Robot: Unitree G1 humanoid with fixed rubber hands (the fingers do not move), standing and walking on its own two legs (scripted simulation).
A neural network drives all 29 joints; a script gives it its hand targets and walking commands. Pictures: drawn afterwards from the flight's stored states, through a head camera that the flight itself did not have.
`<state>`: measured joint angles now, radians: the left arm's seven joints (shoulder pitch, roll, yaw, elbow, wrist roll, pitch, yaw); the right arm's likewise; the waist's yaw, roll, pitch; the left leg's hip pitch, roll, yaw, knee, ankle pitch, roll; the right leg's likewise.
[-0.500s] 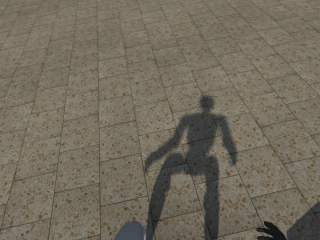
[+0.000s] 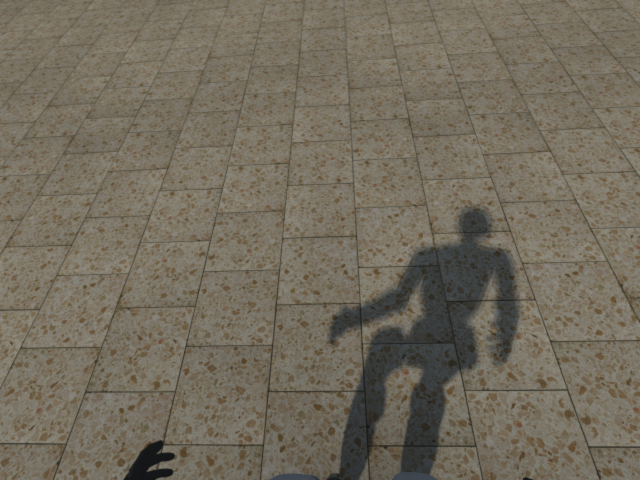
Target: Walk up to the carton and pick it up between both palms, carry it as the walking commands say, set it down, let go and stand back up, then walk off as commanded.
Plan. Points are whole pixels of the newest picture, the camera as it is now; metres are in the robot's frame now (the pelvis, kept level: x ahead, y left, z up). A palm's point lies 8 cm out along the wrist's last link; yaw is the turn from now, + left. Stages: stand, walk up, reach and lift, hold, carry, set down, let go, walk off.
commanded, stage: walk off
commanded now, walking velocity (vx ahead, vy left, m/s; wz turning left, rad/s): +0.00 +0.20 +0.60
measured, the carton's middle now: out of the picture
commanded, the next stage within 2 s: stand in 1.26 s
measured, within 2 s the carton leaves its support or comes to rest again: neither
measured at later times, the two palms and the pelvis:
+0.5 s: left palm out of the picture -0.09 +0.44 -0.13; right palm (402, 436) +0.18 -0.08 -0.10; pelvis -0.03 +0.13 +0.00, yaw +19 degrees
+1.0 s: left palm out of the picture -0.21 +0.47 -0.07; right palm (331, 472) +0.14 +0.02 -0.13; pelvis -0.08 +0.20 +0.01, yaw +36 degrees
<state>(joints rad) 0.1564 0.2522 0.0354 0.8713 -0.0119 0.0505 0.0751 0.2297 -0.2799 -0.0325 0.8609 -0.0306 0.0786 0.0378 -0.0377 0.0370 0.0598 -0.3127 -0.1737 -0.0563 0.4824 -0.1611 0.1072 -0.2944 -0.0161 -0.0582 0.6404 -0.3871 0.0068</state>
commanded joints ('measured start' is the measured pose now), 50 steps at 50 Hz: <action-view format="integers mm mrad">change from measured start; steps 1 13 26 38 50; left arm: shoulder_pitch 266 151 67 101 91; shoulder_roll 209 246 180 115 193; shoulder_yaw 53 86 70 31 62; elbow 22 -5 -43 -12 -19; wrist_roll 18 54 26 -4 41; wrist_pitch -24 -40 21 -1 -37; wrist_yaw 19 -18 -26 2 -11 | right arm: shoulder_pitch -40 -120 -51 -38 -43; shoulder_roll -104 -34 -179 -154 -68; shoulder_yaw -28 -21 -52 -35 -45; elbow -70 -105 -64 -51 -52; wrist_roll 23 25 6 -5 12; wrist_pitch -9 -2 -32 -13 7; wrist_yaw -4 46 -19 1 41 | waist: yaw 116 97 21 39 44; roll -132 -278 187 79 -202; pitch -125 -20 -102 -86 -1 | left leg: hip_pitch -194 -214 165 40 -296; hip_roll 160 221 365 331 181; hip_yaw -273 109 -104 -364 20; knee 31 427 -102 -165 707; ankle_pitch -202 -189 400 204 -131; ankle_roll -80 -254 50 87 -242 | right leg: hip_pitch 369 173 -294 12 135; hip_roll -260 -335 -148 -11 -330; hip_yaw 242 -66 9 18 -13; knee -390 -264 559 60 -317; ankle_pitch -6 619 -94 -40 444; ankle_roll -55 -110 57 0 -99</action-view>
